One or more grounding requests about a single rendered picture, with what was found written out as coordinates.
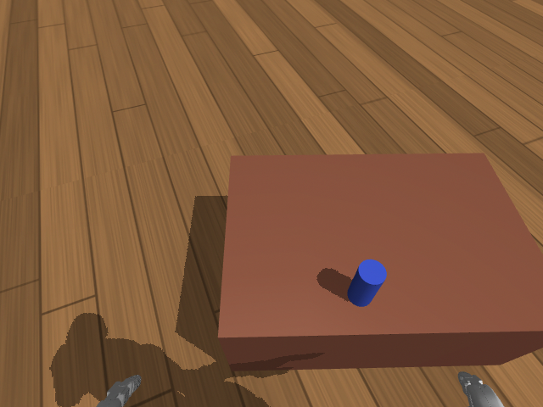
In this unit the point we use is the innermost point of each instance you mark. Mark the right robot hand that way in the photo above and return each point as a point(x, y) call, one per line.
point(478, 394)

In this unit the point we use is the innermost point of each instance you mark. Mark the left robot hand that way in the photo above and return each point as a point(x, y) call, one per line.
point(119, 393)

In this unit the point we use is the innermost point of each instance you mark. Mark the can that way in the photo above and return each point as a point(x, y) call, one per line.
point(369, 277)

